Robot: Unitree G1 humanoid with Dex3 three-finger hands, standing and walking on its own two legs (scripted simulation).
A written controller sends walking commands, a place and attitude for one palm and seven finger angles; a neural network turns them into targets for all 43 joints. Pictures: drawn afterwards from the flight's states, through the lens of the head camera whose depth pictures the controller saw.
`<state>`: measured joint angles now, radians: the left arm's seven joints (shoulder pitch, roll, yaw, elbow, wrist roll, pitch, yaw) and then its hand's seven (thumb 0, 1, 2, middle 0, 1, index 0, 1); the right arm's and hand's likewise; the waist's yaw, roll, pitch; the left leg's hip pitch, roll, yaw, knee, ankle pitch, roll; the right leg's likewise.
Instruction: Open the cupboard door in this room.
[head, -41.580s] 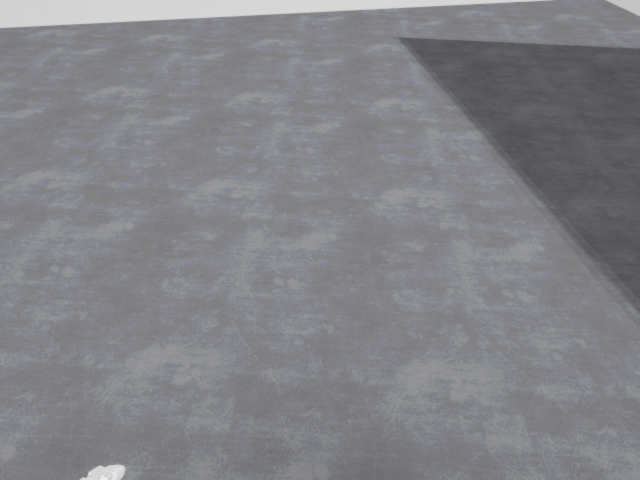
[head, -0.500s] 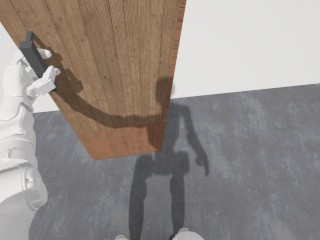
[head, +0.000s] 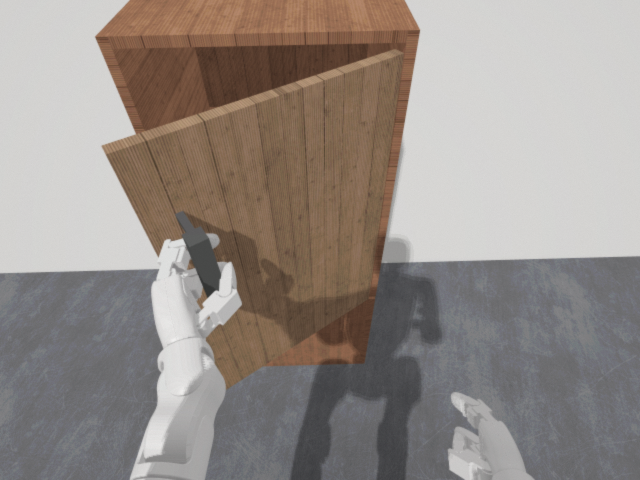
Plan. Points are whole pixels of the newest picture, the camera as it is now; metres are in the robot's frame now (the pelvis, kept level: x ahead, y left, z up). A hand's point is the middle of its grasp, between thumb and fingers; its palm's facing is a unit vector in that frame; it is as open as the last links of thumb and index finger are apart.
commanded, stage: pull the door open along its arc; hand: left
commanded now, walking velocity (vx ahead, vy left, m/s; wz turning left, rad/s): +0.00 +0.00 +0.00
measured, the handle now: (202, 263) +0.36 +0.18 +0.09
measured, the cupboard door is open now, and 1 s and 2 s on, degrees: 34 44 45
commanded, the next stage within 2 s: open thumb and fingers to let go in 0.16 s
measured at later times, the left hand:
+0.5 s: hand (265, 317) +0.28 +0.08 +0.09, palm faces +0.48 -0.88 -0.03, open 7.1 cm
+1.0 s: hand (262, 321) +0.27 +0.08 +0.10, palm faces +0.45 -0.89 +0.00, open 14.8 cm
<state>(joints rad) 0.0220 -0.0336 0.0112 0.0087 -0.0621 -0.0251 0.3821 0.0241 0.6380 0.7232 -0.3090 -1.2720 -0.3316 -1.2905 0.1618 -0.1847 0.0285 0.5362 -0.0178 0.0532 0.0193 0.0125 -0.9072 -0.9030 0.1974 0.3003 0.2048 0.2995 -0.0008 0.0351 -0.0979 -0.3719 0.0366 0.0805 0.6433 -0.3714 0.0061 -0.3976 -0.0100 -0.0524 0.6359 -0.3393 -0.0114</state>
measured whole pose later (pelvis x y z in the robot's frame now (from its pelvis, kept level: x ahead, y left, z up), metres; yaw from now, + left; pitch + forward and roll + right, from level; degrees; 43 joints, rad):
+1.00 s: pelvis -0.03 -0.01 +0.00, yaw +3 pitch +0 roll +0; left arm -0.03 -0.12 -0.16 0.13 0.07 -0.03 0.58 -0.01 -0.48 0.31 -0.24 -0.85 -0.25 -0.85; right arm 0.17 -0.18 0.01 0.63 -0.05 0.06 -0.03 0.01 -0.91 -0.90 0.20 0.30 0.20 0.30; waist 0.02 0.03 -0.05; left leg -0.31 0.03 0.03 0.62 -0.31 -0.01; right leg -0.32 -0.02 -0.10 0.62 -0.31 -0.03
